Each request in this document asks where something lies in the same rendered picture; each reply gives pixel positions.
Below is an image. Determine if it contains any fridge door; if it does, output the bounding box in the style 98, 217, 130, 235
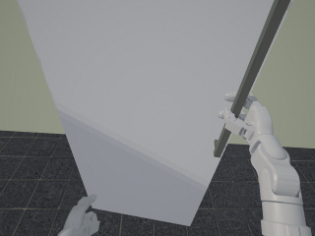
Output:
17, 0, 293, 226

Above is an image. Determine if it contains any robot right hand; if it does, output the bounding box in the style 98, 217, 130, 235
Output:
218, 91, 274, 146

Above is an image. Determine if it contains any handle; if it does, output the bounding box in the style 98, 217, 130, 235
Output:
214, 0, 290, 158

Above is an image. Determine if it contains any right robot forearm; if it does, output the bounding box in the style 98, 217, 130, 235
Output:
249, 134, 312, 236

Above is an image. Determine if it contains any robot left hand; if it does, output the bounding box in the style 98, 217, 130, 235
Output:
63, 194, 100, 236

